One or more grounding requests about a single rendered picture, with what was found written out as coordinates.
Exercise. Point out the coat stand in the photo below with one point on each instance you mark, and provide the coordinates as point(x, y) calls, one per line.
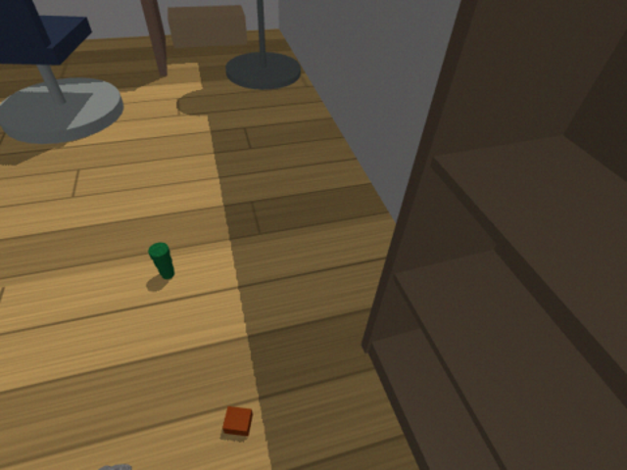
point(263, 70)

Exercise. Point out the office chair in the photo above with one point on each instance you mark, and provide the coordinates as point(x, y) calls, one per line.
point(56, 110)

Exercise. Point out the bookshelf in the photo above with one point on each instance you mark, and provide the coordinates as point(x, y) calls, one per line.
point(499, 325)

